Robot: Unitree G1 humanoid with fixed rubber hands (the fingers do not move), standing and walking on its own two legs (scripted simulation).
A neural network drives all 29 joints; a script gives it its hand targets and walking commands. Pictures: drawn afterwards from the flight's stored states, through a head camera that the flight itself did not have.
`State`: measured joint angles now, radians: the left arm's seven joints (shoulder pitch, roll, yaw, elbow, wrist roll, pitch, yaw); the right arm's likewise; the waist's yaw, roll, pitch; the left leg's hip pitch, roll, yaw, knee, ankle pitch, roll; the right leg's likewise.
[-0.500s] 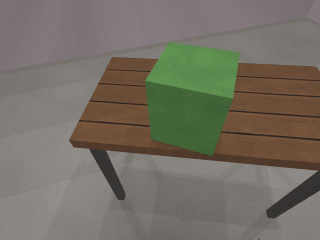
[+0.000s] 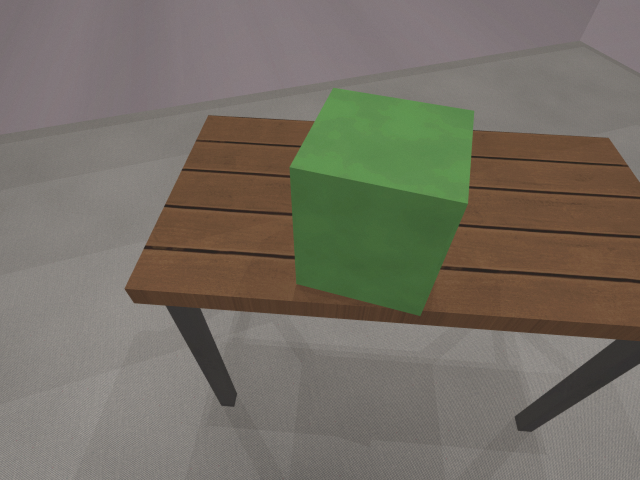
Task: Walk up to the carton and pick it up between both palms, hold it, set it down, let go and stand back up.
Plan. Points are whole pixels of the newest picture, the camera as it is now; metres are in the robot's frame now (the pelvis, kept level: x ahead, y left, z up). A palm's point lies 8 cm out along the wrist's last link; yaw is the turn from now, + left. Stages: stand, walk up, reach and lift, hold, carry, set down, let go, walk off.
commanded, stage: walk up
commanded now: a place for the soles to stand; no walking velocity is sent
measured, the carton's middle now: (377, 204) +0.49 -0.05 +0.05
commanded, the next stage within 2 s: none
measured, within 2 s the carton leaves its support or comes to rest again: neither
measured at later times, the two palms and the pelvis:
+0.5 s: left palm out of the picture +0.08 +0.17 -0.10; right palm out of the picture +0.12 -0.33 -0.14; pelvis +0.08 -0.07 +0.00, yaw -1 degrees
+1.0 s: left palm (197, 441) +0.19 +0.20 -0.13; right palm (536, 414) +0.24 -0.28 -0.12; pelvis +0.14 -0.04 +0.00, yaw -1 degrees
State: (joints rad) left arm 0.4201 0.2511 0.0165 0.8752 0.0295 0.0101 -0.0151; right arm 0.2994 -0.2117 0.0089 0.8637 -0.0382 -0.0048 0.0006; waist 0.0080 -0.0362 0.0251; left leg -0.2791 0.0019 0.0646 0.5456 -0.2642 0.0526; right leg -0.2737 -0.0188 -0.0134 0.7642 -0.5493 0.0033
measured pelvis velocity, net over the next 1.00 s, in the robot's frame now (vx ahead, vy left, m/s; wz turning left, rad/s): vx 0.14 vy -0.04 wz -0.02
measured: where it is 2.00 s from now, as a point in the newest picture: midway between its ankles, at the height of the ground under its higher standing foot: outside the picture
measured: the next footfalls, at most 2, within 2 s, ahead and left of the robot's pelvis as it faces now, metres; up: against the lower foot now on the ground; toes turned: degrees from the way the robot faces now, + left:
right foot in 0.22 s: +0.14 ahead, -0.17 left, +0.00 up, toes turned -2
left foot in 0.68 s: +0.20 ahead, +0.08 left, +0.00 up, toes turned -10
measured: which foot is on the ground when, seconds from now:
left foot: down 0.00-0.24, up 0.26-0.66, down 0.68-1.00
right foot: up 0.00-0.20, down 0.22-1.00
